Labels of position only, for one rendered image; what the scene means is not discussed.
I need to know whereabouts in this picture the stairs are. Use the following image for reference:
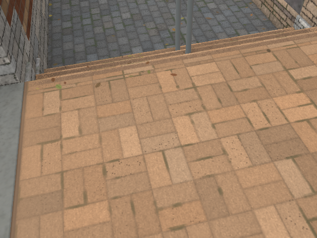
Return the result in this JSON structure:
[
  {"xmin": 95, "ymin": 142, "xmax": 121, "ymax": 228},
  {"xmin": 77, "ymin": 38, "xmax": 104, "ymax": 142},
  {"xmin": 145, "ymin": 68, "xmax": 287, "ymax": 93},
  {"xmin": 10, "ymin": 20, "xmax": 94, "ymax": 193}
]
[{"xmin": 36, "ymin": 27, "xmax": 317, "ymax": 80}]

